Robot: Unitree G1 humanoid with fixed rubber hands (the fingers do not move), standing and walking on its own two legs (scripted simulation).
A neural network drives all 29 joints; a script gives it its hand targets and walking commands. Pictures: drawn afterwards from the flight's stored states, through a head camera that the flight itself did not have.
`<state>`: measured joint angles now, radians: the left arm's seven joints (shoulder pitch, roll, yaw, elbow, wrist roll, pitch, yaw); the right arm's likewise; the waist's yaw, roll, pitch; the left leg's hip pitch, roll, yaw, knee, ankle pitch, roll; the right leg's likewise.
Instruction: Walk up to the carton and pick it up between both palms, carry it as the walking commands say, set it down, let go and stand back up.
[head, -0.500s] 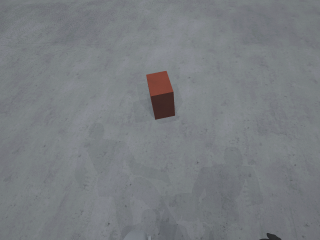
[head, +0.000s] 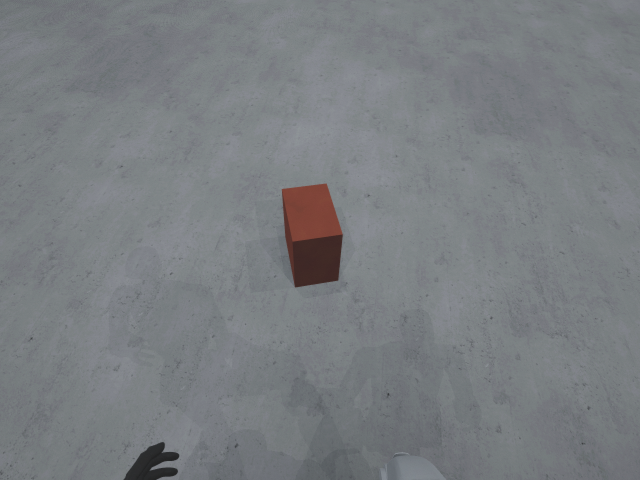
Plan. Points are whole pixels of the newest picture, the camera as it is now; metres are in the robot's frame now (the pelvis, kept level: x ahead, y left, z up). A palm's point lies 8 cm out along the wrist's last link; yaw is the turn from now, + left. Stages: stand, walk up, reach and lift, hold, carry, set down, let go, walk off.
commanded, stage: walk up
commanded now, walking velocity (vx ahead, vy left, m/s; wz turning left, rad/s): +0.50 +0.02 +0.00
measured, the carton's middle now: (310, 235) +1.01 +0.02 -0.64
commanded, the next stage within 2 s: none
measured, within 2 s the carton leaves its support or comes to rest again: neither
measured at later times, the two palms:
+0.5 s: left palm (131, 448) +0.19 +0.26 -0.09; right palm (483, 344) +0.33 -0.25 -0.11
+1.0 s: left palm (187, 255) +0.51 +0.25 -0.11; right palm (475, 310) +0.39 -0.25 -0.11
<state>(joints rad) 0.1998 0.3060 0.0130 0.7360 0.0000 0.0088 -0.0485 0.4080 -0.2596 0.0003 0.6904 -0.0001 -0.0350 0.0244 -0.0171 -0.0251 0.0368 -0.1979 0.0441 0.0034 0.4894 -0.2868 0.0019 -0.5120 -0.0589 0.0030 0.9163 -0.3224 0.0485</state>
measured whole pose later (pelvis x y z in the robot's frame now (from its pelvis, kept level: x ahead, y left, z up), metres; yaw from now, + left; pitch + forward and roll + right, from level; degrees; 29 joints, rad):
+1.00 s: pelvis +0.36 +0.00 +0.00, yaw +0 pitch +1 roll +0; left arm 0.13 0.29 0.02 0.76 0.00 0.01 -0.04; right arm 0.41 -0.24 0.00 0.72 0.00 -0.02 0.01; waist -0.05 -0.02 0.04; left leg -0.20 0.05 0.01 0.47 -0.29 -0.02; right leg -0.39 -0.08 -0.05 0.52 -0.29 0.07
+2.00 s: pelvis +0.50 -0.01 +0.00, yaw +3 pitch +1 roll -1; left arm 0.23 0.24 0.03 0.78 0.00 0.05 -0.04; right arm 0.35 -0.24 0.00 0.72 0.00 0.04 -0.01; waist 0.00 0.04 0.01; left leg -0.19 0.09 0.00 0.50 -0.33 -0.03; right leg -0.40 -0.07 -0.07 0.80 -0.38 0.03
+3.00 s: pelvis +0.57 -0.03 -0.01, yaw +9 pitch -2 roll +0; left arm 0.24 0.23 0.02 0.78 0.00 0.06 0.00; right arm 0.24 -0.23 0.00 0.73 0.00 0.04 0.00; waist 0.01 0.02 0.06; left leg -0.31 0.03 0.00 0.58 -0.23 -0.01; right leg -0.31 -0.06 -0.11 0.71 -0.30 0.00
